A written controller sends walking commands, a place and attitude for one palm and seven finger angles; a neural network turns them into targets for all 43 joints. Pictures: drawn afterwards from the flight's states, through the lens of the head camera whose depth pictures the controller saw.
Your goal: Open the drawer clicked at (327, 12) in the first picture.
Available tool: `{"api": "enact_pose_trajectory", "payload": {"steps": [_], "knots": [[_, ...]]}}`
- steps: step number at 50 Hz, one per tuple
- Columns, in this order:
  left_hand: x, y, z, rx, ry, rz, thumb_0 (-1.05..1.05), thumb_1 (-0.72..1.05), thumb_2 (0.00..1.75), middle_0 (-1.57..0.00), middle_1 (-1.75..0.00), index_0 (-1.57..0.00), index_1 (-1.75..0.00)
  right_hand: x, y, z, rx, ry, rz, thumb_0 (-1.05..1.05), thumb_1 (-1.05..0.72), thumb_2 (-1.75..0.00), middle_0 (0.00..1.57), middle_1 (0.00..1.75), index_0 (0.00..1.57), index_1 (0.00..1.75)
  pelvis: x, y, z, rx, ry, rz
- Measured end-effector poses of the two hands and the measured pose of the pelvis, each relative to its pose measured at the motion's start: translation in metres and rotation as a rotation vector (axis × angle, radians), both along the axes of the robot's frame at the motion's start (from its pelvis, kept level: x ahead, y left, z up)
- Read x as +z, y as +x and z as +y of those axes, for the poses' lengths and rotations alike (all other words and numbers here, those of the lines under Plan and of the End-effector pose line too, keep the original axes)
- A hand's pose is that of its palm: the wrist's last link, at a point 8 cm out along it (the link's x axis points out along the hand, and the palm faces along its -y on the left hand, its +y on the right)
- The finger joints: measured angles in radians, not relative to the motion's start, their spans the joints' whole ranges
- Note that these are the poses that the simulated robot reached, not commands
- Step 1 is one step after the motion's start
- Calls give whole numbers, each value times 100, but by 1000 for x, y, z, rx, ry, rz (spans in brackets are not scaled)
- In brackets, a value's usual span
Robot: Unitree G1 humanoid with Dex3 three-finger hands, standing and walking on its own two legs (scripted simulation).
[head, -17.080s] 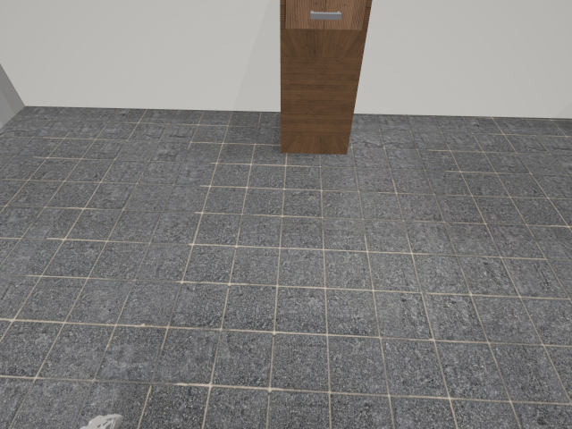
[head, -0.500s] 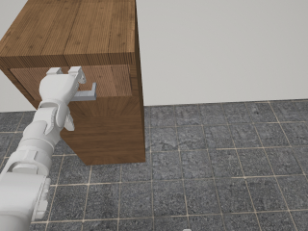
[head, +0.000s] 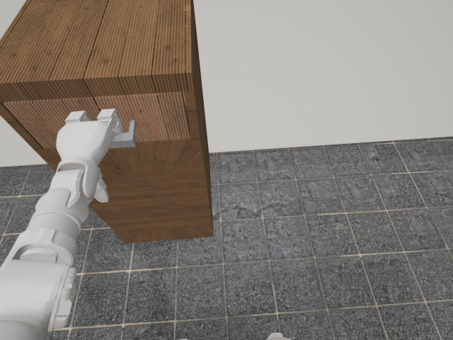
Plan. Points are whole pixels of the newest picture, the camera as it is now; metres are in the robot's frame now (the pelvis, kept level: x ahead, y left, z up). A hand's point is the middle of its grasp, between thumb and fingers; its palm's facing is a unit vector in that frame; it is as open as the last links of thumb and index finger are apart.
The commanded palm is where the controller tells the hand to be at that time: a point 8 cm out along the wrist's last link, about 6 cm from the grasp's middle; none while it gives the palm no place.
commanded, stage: lower the fingers behind the handle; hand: left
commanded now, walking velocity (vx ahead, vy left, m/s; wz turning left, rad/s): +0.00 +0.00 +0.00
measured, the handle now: (104, 133) +0.52 +0.26 +0.02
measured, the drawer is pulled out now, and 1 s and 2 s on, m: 0.00 0.00 0.01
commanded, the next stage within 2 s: close the thumb around the handle in 0.88 s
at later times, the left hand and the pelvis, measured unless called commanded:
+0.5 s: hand (106, 163) +0.46 +0.25 +0.00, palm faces -0.05 -0.03 -1.00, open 14.0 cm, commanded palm +0.44 +0.25 +0.05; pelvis +0.00 +0.00 -0.02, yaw +0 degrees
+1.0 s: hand (105, 162) +0.46 +0.25 +0.00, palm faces -0.07 -0.05 -1.00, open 13.8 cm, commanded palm +0.44 +0.25 +0.05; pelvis +0.00 +0.01 -0.01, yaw +0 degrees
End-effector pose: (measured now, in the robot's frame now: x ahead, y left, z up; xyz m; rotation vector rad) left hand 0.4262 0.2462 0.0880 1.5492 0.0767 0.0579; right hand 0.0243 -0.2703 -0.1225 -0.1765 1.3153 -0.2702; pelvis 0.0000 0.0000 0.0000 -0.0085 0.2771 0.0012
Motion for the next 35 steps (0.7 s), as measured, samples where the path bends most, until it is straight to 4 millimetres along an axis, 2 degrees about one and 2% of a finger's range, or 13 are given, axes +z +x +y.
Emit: {"api": "enact_pose_trajectory", "payload": {"steps": [11,21,28,35], "knots": [[-2,9,0,18,18,52,0,-49,30,-27,-122,-30,-122,5,5,-5,8,-33,-31,1,-90,-90,20,30,21,30,-2,-5,-1,7,-2,4],[-32,12,2,-31,-17,89,0,-49,30,-26,-120,-28,-120,1,-10,-6,3,-60,23,1,-90,-90,20,30,20,30,-11,-5,2,3,-6,51],[-37,12,4,-37,-10,11,0,-48,30,-27,-120,-30,-120,-11,-19,0,2,-38,80,1,-90,-90,20,30,20,30,-18,-3,5,7,-14,80],[-36,16,2,18,-4,31,0,-48,30,-27,-120,-31,-120,-13,-16,10,-15,-5,63,1,-90,-90,20,30,20,30,-16,-2,8,3,-15,69]]}}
